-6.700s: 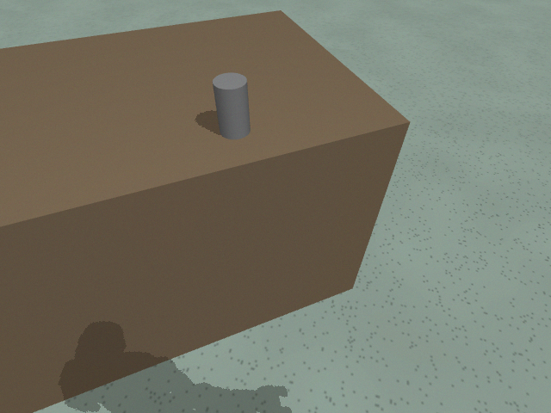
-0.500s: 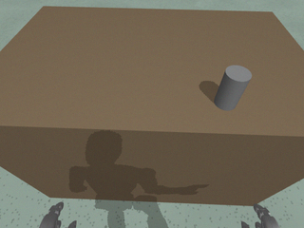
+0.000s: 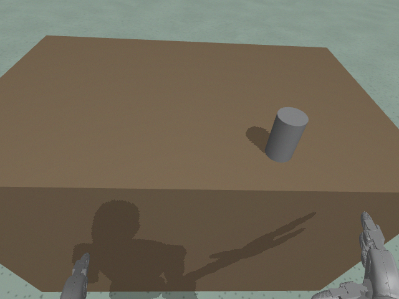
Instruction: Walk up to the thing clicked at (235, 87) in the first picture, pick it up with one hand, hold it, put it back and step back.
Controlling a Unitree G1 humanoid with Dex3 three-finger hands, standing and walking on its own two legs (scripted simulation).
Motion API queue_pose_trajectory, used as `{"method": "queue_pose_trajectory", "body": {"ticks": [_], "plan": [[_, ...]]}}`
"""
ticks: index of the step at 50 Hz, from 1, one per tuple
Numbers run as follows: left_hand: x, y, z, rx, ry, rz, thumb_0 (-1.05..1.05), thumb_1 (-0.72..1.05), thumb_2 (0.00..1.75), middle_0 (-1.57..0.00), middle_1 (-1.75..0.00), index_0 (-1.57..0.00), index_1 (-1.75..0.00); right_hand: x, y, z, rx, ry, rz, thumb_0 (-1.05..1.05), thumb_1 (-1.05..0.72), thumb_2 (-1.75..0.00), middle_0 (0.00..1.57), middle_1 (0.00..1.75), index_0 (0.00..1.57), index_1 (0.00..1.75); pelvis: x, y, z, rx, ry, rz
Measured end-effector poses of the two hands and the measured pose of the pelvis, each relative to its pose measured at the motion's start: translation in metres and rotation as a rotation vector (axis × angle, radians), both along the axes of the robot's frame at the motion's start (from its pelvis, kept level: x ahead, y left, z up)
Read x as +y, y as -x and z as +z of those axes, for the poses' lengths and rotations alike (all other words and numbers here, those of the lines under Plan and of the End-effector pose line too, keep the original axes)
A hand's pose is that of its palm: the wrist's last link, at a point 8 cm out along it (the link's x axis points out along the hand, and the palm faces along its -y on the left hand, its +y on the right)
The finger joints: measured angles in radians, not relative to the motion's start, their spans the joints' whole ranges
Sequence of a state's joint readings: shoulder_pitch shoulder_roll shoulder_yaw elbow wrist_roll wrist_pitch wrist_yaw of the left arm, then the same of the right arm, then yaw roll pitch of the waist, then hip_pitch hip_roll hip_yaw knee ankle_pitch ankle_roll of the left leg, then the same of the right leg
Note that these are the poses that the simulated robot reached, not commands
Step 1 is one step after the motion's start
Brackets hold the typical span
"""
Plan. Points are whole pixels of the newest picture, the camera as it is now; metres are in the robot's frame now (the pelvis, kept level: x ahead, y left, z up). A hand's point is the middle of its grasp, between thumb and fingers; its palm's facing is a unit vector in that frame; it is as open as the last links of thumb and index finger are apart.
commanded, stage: rise first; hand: right
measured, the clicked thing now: (284, 135) +0.47 -0.20 +0.08
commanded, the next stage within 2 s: go down in 1.32 s
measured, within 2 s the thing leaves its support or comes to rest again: neither
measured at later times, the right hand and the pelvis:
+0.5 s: hand (374, 257) +0.17 -0.25 +0.11, palm faces +0.32 +0.85 -0.41, open 17.6 cm; pelvis -0.01 +0.00 +0.00, yaw -1 degrees
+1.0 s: hand (393, 248) +0.16 -0.24 +0.17, palm faces +0.36 +0.83 -0.43, open 17.5 cm; pelvis -0.02 +0.00 +0.00, yaw -1 degrees
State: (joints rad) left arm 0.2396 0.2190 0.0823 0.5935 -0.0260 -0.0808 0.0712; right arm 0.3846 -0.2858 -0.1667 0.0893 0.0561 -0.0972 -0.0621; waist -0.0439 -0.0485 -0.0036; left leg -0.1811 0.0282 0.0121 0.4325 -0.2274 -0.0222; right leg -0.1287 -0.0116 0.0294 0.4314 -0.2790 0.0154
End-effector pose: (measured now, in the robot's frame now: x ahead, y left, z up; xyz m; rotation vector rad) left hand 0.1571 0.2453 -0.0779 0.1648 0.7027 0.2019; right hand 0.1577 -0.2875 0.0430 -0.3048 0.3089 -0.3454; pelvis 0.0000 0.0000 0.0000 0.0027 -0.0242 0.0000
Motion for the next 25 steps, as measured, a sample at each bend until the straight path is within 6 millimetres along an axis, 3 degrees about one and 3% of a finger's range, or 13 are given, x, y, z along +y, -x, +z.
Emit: {"method": "queue_pose_trajectory", "body": {"ticks": [5,12,17,25], "plan": [[0.001,0.008,-0.005,0.022,0.02,0.012,-0.01,-0.48,0.04,-0.06,-0.05,-0.06,-0.05,0.0,0.006,0.021,-0.064,0.033,0.027,-0.01,0.53,-0.05,0.04,0.05,0.05,0.06,-0.001,-0.002,0.0,-0.006,0.0,-0.002],[0.021,0.012,-0.001,0.017,-0.03,0.047,-0.01,-0.53,0.04,-0.06,-0.05,-0.06,-0.06,0.002,0.01,0.046,-0.147,0.081,0.048,-0.01,0.58,-0.04,0.04,0.05,0.05,0.06,-0.001,0.001,-0.001,-0.023,0.002,-0.003],[0.019,0.01,0.002,-0.001,-0.029,0.028,-0.01,-0.55,0.04,-0.06,-0.05,-0.05,-0.06,0.009,0.009,0.065,-0.237,0.114,0.093,-0.01,0.59,-0.03,0.04,0.05,0.05,0.06,0.001,0.004,-0.001,-0.028,0.001,-0.006],[0.015,0.013,0.0,-0.014,-0.001,0.027,-0.02,-0.56,0.04,-0.06,-0.05,-0.05,-0.06,0.002,0.022,0.092,-0.31,0.189,0.096,-0.01,0.59,-0.03,0.05,0.05,0.05,0.06,0.001,0.008,-0.001,-0.036,0.001,-0.01]]}}
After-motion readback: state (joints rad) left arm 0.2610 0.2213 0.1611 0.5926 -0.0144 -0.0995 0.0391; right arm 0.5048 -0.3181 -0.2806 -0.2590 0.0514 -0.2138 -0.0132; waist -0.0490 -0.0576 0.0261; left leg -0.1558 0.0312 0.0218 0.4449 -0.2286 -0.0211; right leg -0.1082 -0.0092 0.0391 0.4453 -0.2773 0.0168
